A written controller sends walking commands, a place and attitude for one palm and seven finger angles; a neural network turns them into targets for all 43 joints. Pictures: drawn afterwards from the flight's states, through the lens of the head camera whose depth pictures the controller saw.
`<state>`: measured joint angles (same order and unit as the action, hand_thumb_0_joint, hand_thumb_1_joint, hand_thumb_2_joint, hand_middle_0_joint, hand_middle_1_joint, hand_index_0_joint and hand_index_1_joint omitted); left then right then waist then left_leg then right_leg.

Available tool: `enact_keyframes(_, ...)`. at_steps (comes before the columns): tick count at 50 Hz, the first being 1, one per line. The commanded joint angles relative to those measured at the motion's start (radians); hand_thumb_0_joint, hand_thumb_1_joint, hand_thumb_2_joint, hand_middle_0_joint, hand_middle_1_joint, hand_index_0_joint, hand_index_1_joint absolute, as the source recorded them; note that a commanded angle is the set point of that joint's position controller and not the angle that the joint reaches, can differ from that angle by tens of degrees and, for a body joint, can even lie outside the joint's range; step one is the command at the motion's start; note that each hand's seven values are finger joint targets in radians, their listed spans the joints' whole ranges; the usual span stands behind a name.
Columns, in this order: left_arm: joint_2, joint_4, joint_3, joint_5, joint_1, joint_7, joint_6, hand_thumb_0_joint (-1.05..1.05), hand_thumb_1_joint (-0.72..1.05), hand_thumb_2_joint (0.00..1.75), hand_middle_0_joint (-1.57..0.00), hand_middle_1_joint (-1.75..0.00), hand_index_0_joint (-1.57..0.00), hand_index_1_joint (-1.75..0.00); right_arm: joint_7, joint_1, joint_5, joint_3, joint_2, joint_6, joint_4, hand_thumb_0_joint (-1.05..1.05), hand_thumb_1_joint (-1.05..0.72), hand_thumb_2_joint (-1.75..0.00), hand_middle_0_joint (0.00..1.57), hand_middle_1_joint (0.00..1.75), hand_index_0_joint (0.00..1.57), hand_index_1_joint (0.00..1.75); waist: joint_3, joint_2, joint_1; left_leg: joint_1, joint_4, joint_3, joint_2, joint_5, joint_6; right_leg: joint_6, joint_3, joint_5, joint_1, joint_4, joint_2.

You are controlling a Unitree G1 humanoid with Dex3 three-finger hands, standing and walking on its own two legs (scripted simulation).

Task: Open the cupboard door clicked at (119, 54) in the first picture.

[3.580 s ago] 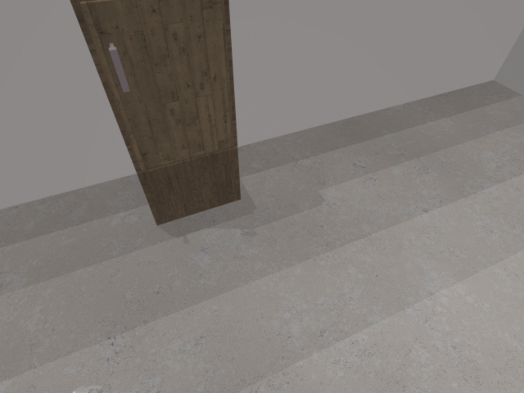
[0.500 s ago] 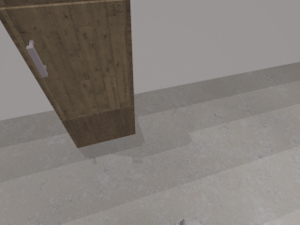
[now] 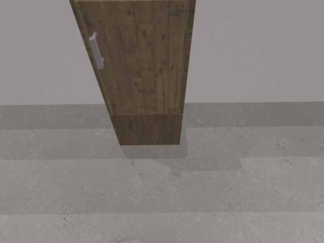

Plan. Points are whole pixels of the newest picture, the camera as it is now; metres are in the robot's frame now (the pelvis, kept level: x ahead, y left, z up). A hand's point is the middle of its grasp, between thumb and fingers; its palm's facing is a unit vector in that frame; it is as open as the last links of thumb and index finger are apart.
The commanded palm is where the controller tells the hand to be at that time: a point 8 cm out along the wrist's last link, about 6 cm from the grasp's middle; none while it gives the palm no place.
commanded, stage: take the last steps up to it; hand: left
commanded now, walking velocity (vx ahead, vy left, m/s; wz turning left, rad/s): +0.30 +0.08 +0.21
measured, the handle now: (97, 50) +0.76 +0.33 +0.03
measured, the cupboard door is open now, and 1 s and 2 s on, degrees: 0 0 0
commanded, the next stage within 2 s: come to a stop and stand still in 0.78 s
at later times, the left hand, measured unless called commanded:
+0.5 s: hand out of the picture +0.12 +0.21 -0.16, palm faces +0.07 -0.98 -0.20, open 7.4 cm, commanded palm none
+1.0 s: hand (94, 240) +0.14 +0.22 -0.19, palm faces +0.21 -0.97 -0.15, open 7.4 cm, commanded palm none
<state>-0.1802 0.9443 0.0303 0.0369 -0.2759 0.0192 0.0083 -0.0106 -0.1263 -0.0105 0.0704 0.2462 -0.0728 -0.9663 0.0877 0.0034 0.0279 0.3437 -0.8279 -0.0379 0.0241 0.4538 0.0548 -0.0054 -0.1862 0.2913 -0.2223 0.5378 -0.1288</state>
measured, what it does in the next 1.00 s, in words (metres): walks ahead: left foot, then right foot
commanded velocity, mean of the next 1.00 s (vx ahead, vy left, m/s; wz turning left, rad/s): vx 0.16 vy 0.01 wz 0.06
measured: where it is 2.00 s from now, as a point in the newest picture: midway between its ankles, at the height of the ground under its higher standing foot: outside the picture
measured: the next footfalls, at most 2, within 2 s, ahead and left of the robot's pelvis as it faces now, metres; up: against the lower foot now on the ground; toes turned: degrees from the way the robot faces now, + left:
left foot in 0.08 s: +0.02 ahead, +0.13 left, +0.00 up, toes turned +6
right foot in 0.52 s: +0.17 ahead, -0.09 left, +0.00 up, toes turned -2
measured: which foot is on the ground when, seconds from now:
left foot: up 0.00-0.06, down 0.08-0.52, up 0.54-0.92, down 0.94-1.00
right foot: down 0.00-0.08, up 0.10-0.50, down 0.52-0.96, up 0.98-1.00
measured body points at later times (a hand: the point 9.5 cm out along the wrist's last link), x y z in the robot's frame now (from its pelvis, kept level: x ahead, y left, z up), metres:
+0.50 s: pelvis +0.07 +0.02 +0.00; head +0.09 +0.01 +0.45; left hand +0.12 +0.26 -0.15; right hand +0.03 -0.21 -0.16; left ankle -0.02 +0.12 -0.74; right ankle +0.13 -0.09 -0.73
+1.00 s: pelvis +0.23 +0.07 -0.01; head +0.25 +0.10 +0.43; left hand +0.13 +0.27 -0.18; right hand +0.35 -0.15 -0.15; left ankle +0.28 +0.18 -0.74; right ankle +0.14 -0.08 -0.72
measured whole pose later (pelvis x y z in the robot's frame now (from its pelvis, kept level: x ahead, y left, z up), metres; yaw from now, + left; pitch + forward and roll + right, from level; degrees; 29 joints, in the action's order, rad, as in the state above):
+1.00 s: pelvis +0.23 +0.07 -0.01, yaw +6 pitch -1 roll +0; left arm -0.14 1.14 0.03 0.01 -0.38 0.03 -0.01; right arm 0.01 -0.15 -0.02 0.03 0.16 0.04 -1.03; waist 0.07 0.05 0.05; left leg 0.36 -0.61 -0.13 0.05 0.22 -0.03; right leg -0.04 -0.07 0.53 -0.14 0.72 -0.10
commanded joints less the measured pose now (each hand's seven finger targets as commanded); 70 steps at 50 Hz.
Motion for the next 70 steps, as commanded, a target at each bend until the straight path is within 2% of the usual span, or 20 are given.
enact_keyframes(1,-0.225,-0.011,0.06,-0.009,-0.029,0.015,-0.009,0.0,0.9,0.9,-0.2,-0.3,-0.2,-0.3,0.005,-0.033,0.003,-0.01,0.036,0.043,0.053,0.0,-0.9,-0.9,0.2,0.3,0.2,0.3,-0.136,0.196,-0.018,-0.131,0.287,-0.061,-0.015,-0.132,-0.023,0.09,0.159,-0.437,0.075,-0.085,-0.195)
enact_keyframes(2,-0.213,-0.009,0.059,-0.019,-0.019,0.012,-0.006,0.0,0.9,0.9,-0.2,-0.3,-0.2,-0.3,0.005,-0.082,-0.001,-0.01,0.055,0.054,0.037,0.0,-0.9,-0.9,0.2,0.3,0.2,0.3,-0.151,0.136,-0.045,-0.243,0.421,-0.053,0.001,-0.228,-0.033,0.047,0.123,-0.302,0.011,-0.038,-0.167)
enact_keyframes(4,-0.109,-0.051,0.037,-0.021,-0.013,-0.004,0.002,0.0,0.9,0.9,-0.2,-0.3,-0.2,-0.3,0.008,-0.162,-0.019,0.021,0.219,0.062,0.025,0.0,-0.9,-0.9,0.2,0.3,0.2,0.3,-0.133,-0.304,-0.08,-0.407,0.561,0.379,0.354,-0.268,-0.208,-0.052,0.003,0.321,-0.35,0.305,0.031)
enact_keyframes(7,-0.13,-0.041,0.038,-0.008,0.105,-0.019,0.004,0.0,0.9,0.9,-0.2,-0.3,-0.2,-0.3,0.029,-0.153,-0.014,0.004,0.146,0.073,0.006,0.0,-0.9,-0.9,0.2,0.3,0.2,0.3,0.012,-0.198,-0.085,-0.233,0.645,0.374,0.305,0.012,-0.258,-0.029,0.147,0.206,-0.434,0.558,0.009)
enact_keyframes(17,-0.077,0.003,0.018,-0.009,0.098,-0.034,-0.016,0.0,0.9,0.9,-0.2,-0.3,-0.2,-0.3,0.038,-0.262,-0.009,-0.011,0.067,0.12,-0.068,0.0,-0.9,-0.9,0.2,0.3,0.2,0.3,0.024,-0.116,-0.063,-0.283,0.653,0.232,0.22,-0.251,-0.264,-0.043,0.118,0.047,-0.344,0.304,0.013)
enact_keyframes(24,-0.063,0.045,0.032,-0.01,-0.016,-0.033,-0.039,0.0,0.9,0.9,-0.2,-0.3,-0.2,-0.3,0.038,-0.254,-0.013,-0.014,0.055,0.118,-0.109,0.0,-0.9,-0.9,0.2,0.3,0.2,0.3,0.008,-0.071,0.016,-0.086,0.461,0.155,0.154,-0.212,-0.192,-0.015,0.073,-0.053,0.063,-0.027,0.08)
enact_keyframes(25,-0.105,0.077,0.043,-0.006,-0.115,-0.027,-0.05,0.0,0.9,0.9,-0.2,-0.3,-0.2,-0.3,0.035,-0.259,-0.006,-0.018,0.026,0.123,-0.111,0.0,-0.9,-0.9,0.2,0.3,0.2,0.3,-0.031,0.023,0.056,0.016,0.295,0.098,0.093,-0.175,-0.157,0.009,0.161,-0.025,0.231,-0.095,0.018)
enact_keyframes(26,-0.203,0.103,0.062,-0.001,-0.22,-0.017,-0.064,0.0,0.9,0.9,-0.2,-0.3,-0.2,-0.3,0.024,-0.285,0.002,-0.027,-0.028,0.13,-0.089,0.0,-0.9,-0.9,0.2,0.3,0.2,0.3,-0.092,0.265,0.083,0.22,0.003,-0.021,-0.024,-0.02,-0.102,0.107,0.495,0.065,0.408,-0.221,-0.23)
enact_keyframes(28,-0.223,0.105,0.068,-0.022,-0.222,-0.007,-0.06,0.0,0.9,0.9,-0.2,-0.3,-0.2,-0.3,0.016,-0.194,-0.009,-0.008,0.016,0.116,-0.055,0.0,-0.9,-0.9,0.2,0.3,0.2,0.3,-0.048,0.244,0.088,0.296,-0.307,0.06,0.02,0.065,-0.1,0.187,0.697,0.342,0.224,-0.407,-0.336)
enact_keyframes(31,-0.088,0.074,0.036,-0.016,-0.079,0.004,-0.071,0.0,0.9,0.9,-0.2,-0.3,-0.2,-0.3,0.002,-0.203,-0.015,-0.008,-0.038,0.104,-0.081,0.0,-0.9,-0.9,0.2,0.3,0.2,0.3,0.039,0.048,-0.003,0.251,-0.302,0.055,0.088,-0.144,-0.076,0.141,0.391,0.082,0.046,-0.386,-0.226)
enact_keyframes(33,-0.06,0.082,0.027,-0.013,-0.081,0.004,-0.084,0.0,0.9,0.9,-0.2,-0.3,-0.2,-0.3,0.0,-0.246,-0.019,-0.013,-0.068,0.093,-0.094,0.0,-0.9,-0.9,0.2,0.3,0.2,0.3,0.015,0.102,-0.033,0.215,-0.233,0.016,0.087,-0.184,-0.051,0.121,0.24,-0.183,0.045,-0.356,-0.174)
enact_keyframes(42,-0.123,0.126,0.036,-0.007,-0.125,0.005,-0.078,0.0,0.9,0.9,-0.2,-0.3,-0.2,-0.3,-0.02,-0.087,-0.007,-0.018,-0.06,0.102,-0.024,0.0,-0.9,-0.9,0.2,0.3,0.2,0.3,0.016,0.161,-0.007,0.072,0.141,-0.066,0.05,-0.236,-0.061,0.123,0.149,-0.352,0.06,-0.278,-0.153)
enact_keyframes(45,-0.102,0.132,0.033,-0.013,-0.105,0.011,-0.059,0.0,0.9,0.9,-0.2,-0.3,-0.2,-0.3,-0.004,-0.198,-0.014,-0.018,-0.023,0.113,-0.063,0.0,-0.9,-0.9,0.2,0.3,0.2,0.3,-0.022,0.109,-0.072,-0.168,0.339,-0.072,0.023,-0.357,-0.067,0.078,0.098,-0.383,0.017,-0.076,-0.087)
enact_keyframes(47,-0.01,0.138,0.007,-0.037,-0.214,0.019,-0.041,0.0,0.9,0.9,-0.2,-0.3,-0.2,-0.3,0.025,-0.314,-0.017,-0.007,0.113,0.123,-0.091,0.0,-0.9,-0.9,0.2,0.3,0.2,0.3,-0.215,-0.249,-0.066,-0.436,0.372,0.227,0.323,-1.044,-0.17,-0.018,0.043,0.127,-0.119,0.24,0.068)
enact_keyframes(48,-0.012,0.149,0.001,-0.038,-0.234,0.028,-0.032,0.0,0.9,0.9,-0.2,-0.3,-0.2,-0.3,0.04,-0.28,-0.003,-0.018,0.11,0.11,-0.088,0.0,-0.9,-0.9,0.2,0.3,0.2,0.3,-0.231,-0.228,-0.052,-0.368,0.423,0.239,0.385,-1.192,-0.229,-0.025,0.118,0.347,-0.066,0.343,0.077)
enact_keyframes(52,-0.046,0.147,0.006,-0.024,-0.139,0.028,0.016,0.0,0.9,0.9,-0.2,-0.3,-0.2,-0.3,0.065,-0.086,0.0,-0.017,0.073,0.085,-0.057,0.0,-0.9,-0.9,0.2,0.3,0.2,0.3,-0.059,-0.155,-0.029,-0.158,0.481,0.15,0.341,-1.043,-0.237,-0.036,0.178,0.26,-0.113,0.409,0.03)
enact_keyframes(58,-0.073,0.057,0.047,-0.016,-0.087,0.009,0.051,0.0,0.9,0.9,-0.2,-0.3,-0.2,-0.3,0.066,-0.054,-0.005,0.015,0.087,0.069,-0.021,0.0,-0.9,-0.9,0.2,0.3,0.2,0.3,-0.175,-0.112,-0.029,-0.199,0.481,0.091,0.33,-0.834,-0.239,-0.045,0.203,0.159,-0.215,0.582,0.07)
enact_keyframes(66,-0.056,0.008,0.038,-0.014,-0.063,0.001,0.033,0.0,0.9,0.9,-0.2,-0.3,-0.2,-0.3,0.035,-0.012,-0.018,0.029,0.093,0.054,0.007,0.0,-0.9,-0.9,0.2,0.3,0.2,0.3,-0.102,-0.193,-0.02,-0.035,0.53,0.123,0.278,-0.237,-0.19,-0.016,0.122,0.116,-0.032,0.141,0.083)
enact_keyframes(68,-0.075,0.032,0.038,-0.01,-0.131,0.003,0.02,0.0,0.9,0.9,-0.2,-0.3,-0.2,-0.3,0.028,-0.021,-0.01,0.027,0.075,0.047,0.009,0.0,-0.9,-0.9,0.2,0.3,0.2,0.3,-0.109,-0.095,0.01,0.039,0.441,0.063,0.194,-0.104,-0.124,-0.014,0.11,-0.036,0.1,-0.086,0.083)
enact_keyframes(70,-0.211,-0.016,0.043,-0.002,-0.013,0.01,0.001,0.0,0.9,0.9,-0.2,-0.3,-0.2,-0.3,0.015,-0.05,0.002,-0.002,-0.037,0.035,0.044,0.0,-0.9,-0.9,0.2,0.3,0.2,0.3,-0.033,0.259,-0.03,0.096,0.145,-0.027,0.028,0.043,-0.029,0.106,0.475,0.097,-0.091,-0.359,-0.217)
